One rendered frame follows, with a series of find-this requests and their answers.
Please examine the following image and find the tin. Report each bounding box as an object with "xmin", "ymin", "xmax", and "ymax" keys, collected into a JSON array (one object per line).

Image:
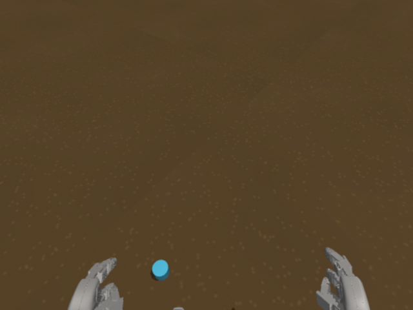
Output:
[{"xmin": 152, "ymin": 260, "xmax": 170, "ymax": 280}]

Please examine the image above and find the right robot hand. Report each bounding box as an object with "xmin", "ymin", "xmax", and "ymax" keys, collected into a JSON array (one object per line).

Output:
[{"xmin": 316, "ymin": 247, "xmax": 370, "ymax": 310}]

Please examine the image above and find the left robot hand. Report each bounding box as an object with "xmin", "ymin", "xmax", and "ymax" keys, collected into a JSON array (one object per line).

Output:
[{"xmin": 68, "ymin": 257, "xmax": 123, "ymax": 310}]

